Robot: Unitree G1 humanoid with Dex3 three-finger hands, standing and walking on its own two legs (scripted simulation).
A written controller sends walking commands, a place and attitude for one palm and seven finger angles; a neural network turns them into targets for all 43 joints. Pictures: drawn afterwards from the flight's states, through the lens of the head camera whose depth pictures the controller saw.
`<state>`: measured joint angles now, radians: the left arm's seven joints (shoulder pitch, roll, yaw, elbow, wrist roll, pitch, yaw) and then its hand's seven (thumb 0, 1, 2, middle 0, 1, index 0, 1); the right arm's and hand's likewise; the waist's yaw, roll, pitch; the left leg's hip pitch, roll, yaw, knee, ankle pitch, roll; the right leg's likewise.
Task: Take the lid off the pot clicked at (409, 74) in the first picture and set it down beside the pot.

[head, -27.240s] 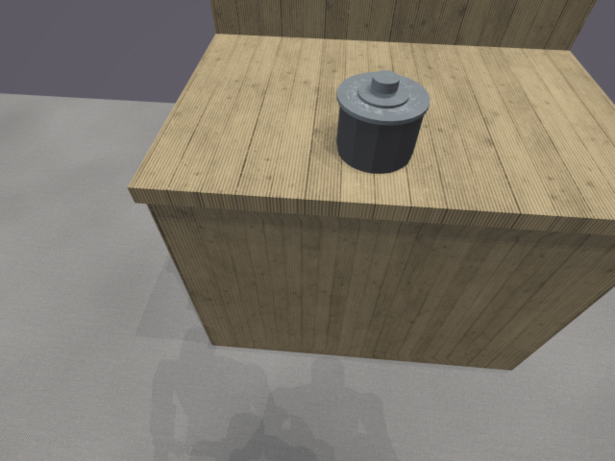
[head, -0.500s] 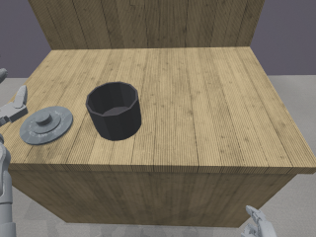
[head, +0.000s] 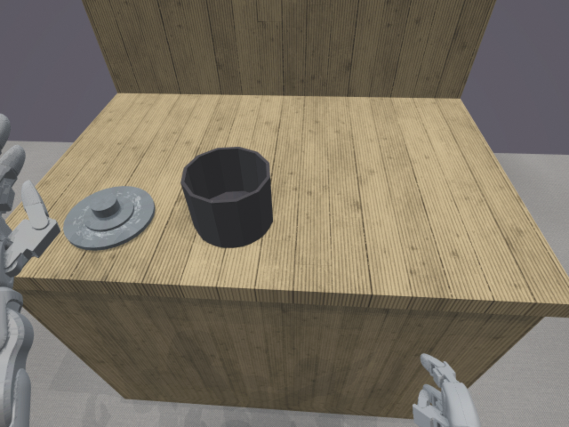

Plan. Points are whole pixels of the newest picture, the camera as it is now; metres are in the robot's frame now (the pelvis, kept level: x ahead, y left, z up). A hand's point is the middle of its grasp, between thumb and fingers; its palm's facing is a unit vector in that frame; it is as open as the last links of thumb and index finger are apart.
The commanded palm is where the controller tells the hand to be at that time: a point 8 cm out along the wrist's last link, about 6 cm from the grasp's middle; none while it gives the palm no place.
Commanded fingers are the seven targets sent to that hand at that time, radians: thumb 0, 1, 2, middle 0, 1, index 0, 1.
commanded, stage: draw the hand back to the body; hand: left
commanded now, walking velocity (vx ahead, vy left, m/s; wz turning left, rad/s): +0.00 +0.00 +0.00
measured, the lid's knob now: (105, 205) +0.45 +0.39 +0.04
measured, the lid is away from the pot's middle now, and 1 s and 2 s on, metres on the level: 0.24 0.24 0.24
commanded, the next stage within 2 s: step back with the hand held close in 0.54 s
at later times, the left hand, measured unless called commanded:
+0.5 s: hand (41, 291) +0.17 +0.25 +0.21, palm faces +0.45 -0.83 -0.34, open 7.4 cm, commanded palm +0.12 +0.29 +0.22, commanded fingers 0.00 0.90 0.90 -0.20 -0.30 -0.20 -0.30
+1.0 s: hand (48, 309) +0.17 +0.25 +0.18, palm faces +0.28 -0.83 -0.48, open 7.4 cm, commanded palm +0.10 +0.31 +0.22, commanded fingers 0.00 0.90 0.90 -0.20 -0.30 -0.20 -0.30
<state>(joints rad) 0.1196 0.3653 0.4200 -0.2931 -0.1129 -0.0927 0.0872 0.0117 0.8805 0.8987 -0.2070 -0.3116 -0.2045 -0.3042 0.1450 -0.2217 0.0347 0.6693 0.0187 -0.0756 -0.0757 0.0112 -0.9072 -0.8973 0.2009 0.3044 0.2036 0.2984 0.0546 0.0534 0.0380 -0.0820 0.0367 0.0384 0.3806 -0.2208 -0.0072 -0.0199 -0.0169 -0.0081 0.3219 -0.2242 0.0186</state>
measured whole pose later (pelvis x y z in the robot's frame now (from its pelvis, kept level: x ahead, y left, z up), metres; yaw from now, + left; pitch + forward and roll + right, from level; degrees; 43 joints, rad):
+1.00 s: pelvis -0.03 +0.03 -0.01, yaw +0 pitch +0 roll -1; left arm 0.60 0.44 0.43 -0.73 -0.08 -0.18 0.07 0.01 0.89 0.90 -0.21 -0.31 -0.21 -0.30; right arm 0.17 -0.22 -0.02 0.53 0.03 -0.01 -0.06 0.01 -0.91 -0.90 0.20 0.30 0.20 0.30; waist 0.00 -0.02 0.07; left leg -0.29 0.02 0.05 0.53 -0.25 0.03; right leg -0.22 -0.04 0.01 0.45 -0.23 0.06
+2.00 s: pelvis -0.12 +0.01 -0.03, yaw +2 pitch -1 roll -3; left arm 0.49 0.43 0.49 -0.75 -0.04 -0.30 0.13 0.01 0.89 0.90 -0.21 -0.31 -0.21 -0.30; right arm 0.22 -0.18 -0.02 0.58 0.00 -0.12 -0.04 0.01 -0.91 -0.90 0.20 0.30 0.20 0.30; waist -0.02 -0.01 0.04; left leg -0.51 0.03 -0.01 0.72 -0.30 0.02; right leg -0.39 0.03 0.03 0.62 -0.23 0.03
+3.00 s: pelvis -0.25 +0.07 -0.02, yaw -3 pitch -3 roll -4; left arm 0.53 0.40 0.41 -0.69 -0.06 -0.22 0.13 0.01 0.89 0.90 -0.21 -0.31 -0.21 -0.30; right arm 0.26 -0.20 0.01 0.64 0.00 -0.09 -0.06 0.01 -0.91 -0.90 0.20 0.30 0.21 0.30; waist -0.03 0.00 -0.02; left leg -0.43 -0.01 -0.03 0.67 -0.31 0.03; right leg -0.17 0.05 -0.02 0.54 -0.34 -0.01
